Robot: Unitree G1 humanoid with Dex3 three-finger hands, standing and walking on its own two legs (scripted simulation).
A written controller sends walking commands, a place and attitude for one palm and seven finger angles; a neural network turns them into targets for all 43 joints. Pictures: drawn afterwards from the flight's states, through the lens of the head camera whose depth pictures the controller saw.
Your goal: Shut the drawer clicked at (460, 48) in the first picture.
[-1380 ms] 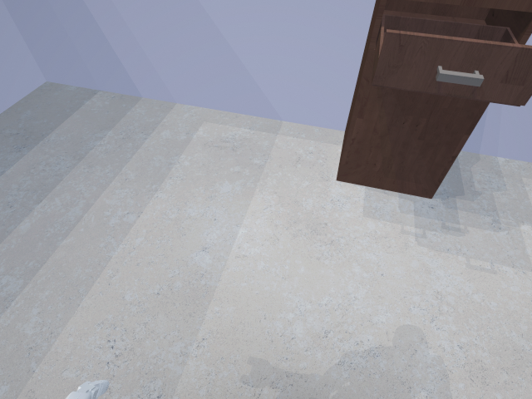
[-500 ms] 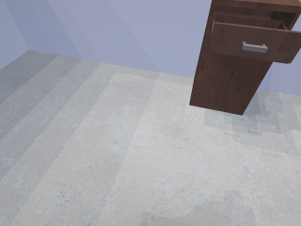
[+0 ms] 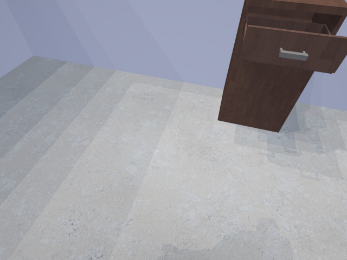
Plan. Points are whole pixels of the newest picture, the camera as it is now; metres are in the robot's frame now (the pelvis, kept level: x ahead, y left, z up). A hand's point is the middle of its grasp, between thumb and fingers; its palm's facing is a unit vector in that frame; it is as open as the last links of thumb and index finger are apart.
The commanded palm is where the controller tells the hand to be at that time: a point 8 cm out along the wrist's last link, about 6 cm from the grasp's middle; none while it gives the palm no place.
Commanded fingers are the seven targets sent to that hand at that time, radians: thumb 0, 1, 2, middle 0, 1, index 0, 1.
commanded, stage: look at it before walking up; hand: left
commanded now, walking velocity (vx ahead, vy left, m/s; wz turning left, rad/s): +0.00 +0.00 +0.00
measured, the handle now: (292, 53) +0.97 -0.48 +0.02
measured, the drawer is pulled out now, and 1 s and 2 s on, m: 0.27 0.27 0.27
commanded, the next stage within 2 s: walk to a spot facing it in 0.06 s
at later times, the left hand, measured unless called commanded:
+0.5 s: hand out of the picture +0.07 +0.21 -0.18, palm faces -0.12 -0.96 -0.26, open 7.4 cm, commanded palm none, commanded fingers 0.00 0.90 0.90 -0.20 -0.30 -0.20 -0.30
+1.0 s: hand out of the picture +0.10 +0.20 -0.17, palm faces -0.30 -0.92 -0.25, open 7.4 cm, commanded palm none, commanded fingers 0.00 0.90 0.90 -0.20 -0.30 -0.20 -0.30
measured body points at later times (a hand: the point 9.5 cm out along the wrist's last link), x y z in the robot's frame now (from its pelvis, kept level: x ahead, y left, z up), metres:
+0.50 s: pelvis -0.01 +0.00 -0.02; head +0.02 +0.00 +0.43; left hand +0.08 +0.26 -0.16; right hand +0.04 -0.27 -0.16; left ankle +0.00 +0.13 -0.75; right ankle +0.00 -0.11 -0.75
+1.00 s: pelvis -0.02 +0.02 -0.01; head +0.02 +0.01 +0.44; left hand +0.11 +0.25 -0.15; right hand +0.01 -0.27 -0.14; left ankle +0.01 +0.16 -0.72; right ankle -0.02 -0.10 -0.75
